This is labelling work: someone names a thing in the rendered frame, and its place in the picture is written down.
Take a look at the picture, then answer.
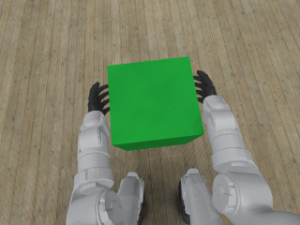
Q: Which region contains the robot left shin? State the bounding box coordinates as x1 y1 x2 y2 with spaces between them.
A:
120 172 142 220

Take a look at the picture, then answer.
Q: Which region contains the right robot hand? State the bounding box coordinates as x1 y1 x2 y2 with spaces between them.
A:
193 70 217 104

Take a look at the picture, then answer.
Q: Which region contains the left robot hand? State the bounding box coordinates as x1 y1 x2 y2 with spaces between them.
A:
87 82 110 116

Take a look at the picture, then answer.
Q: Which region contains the robot right upper arm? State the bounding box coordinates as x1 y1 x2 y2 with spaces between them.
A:
212 171 300 225

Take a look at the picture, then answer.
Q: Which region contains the robot left thigh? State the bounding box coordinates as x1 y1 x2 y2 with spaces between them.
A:
117 176 144 225

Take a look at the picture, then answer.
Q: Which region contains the carton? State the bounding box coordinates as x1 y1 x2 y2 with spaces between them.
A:
107 56 204 151

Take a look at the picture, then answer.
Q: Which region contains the left robot forearm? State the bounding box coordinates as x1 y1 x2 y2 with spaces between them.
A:
66 111 114 225

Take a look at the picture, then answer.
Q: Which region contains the right robot forearm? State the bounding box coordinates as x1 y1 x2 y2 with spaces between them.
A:
202 95 273 204

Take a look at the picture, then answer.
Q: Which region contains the robot left upper arm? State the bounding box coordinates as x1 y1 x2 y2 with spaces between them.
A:
67 189 125 225

